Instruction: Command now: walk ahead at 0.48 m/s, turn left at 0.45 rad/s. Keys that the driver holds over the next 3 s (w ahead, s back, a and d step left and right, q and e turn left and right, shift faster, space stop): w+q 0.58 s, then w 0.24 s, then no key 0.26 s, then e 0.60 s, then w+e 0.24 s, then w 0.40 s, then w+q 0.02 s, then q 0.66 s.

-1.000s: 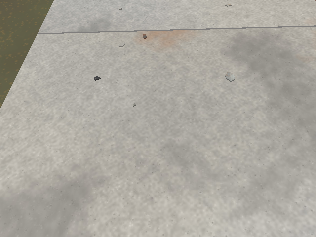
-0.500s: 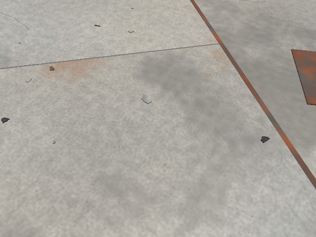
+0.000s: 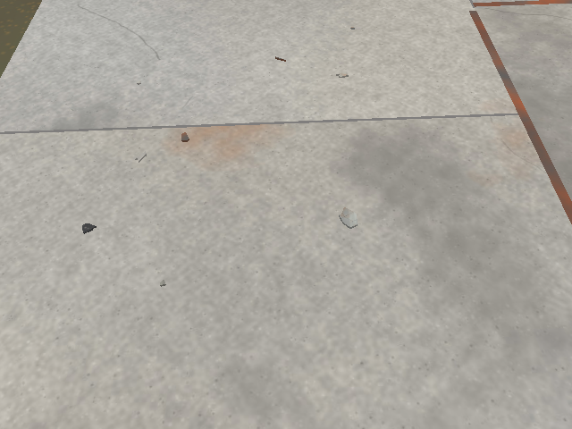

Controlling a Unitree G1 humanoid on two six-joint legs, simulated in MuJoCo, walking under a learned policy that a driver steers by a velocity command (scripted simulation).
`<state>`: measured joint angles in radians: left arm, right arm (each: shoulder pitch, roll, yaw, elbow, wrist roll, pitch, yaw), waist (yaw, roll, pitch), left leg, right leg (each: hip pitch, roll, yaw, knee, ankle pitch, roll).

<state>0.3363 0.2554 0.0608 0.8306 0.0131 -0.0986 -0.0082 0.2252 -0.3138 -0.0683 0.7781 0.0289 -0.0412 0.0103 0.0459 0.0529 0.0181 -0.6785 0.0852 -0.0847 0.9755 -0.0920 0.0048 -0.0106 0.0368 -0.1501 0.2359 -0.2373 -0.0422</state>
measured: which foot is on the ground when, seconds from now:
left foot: up 0.00-0.22, down 0.24-0.72, up 0.74-1.00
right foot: down 0.00-0.22, up 0.24-0.68, down 0.70-1.00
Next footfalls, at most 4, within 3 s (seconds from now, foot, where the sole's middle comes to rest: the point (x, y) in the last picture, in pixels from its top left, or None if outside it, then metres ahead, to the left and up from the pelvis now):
0.24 left None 0.30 0.13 -0.78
0.70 right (315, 377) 0.63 0.01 -0.78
1.14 left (202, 350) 0.69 0.30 -0.78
1.54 right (305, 345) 0.71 0.04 -0.78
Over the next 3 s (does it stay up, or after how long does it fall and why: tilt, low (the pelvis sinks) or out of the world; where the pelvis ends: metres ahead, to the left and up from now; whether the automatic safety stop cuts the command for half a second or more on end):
stays up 0.99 0.13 -0.01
